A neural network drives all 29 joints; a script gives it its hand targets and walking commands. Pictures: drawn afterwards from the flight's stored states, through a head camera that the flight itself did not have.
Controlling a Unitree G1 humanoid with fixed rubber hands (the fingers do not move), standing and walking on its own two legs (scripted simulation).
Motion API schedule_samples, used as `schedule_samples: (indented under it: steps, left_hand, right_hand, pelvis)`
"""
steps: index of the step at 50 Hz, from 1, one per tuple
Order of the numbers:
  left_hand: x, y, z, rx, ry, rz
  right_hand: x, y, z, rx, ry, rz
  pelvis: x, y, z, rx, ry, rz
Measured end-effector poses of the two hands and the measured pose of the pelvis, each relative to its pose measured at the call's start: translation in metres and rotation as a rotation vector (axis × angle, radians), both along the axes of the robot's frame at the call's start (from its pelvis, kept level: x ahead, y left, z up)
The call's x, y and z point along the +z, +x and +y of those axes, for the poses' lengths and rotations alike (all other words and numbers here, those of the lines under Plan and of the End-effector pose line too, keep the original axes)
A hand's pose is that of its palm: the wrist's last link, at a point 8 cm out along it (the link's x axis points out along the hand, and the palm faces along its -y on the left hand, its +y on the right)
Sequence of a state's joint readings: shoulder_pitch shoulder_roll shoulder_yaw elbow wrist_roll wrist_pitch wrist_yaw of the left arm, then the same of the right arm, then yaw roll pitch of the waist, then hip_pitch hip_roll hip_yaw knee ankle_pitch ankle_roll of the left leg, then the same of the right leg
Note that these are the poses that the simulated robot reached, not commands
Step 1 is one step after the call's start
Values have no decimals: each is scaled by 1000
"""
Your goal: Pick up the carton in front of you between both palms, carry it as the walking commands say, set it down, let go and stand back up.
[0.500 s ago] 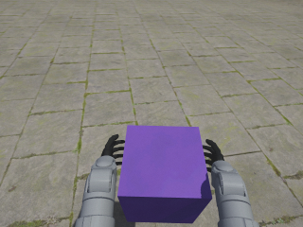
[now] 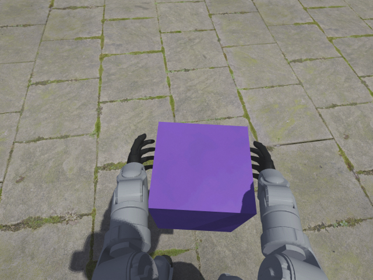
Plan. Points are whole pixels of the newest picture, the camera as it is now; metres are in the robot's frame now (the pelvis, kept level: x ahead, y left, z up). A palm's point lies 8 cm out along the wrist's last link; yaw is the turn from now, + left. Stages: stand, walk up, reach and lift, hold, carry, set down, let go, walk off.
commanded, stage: set down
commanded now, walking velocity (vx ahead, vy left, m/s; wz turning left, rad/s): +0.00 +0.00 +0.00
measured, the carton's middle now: (198, 182) +0.35 +0.01 -0.10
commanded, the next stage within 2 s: none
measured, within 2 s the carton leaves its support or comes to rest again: neither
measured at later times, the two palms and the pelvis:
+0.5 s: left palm (147, 182) +0.38 +0.16 -0.20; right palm (243, 180) +0.41 -0.14 -0.20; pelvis -0.03 -0.02 -0.13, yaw -1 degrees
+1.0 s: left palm (152, 194) +0.40 +0.16 -0.36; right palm (230, 184) +0.45 -0.13 -0.36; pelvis -0.06 -0.01 -0.25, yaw -3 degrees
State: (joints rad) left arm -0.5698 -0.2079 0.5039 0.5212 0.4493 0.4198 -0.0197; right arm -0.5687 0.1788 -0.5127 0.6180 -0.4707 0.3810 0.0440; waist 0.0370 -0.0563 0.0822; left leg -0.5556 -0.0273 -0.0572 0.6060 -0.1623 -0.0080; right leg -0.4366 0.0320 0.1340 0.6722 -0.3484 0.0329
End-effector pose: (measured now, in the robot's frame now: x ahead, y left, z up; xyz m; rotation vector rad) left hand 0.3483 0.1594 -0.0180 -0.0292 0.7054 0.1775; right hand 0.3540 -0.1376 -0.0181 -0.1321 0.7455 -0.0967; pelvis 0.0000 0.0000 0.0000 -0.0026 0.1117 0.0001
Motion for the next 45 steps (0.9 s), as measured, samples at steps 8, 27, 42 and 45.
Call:
schedule_samples:
  steps: [8,27,42,45]
  left_hand:
    - [-95,2,-2,33,11,-22]
    - [-195,34,3,105,-20,-51]
    - [-298,43,4,144,-15,-40]
    - [-317,45,4,152,-14,-39]
  right_hand:
    - [-96,14,-2,20,33,-19]
    - [-196,61,3,30,83,-43]
    - [-295,87,7,93,62,-34]
    - [-314,92,7,105,62,-33]
  pelvis:
    - [-35,-11,-13,7,-17,299]
    - [-136,-28,-18,-11,-25,626]
    - [-215,-48,-11,-25,-33,717]
    - [-231,-52,-11,-28,-32,720]
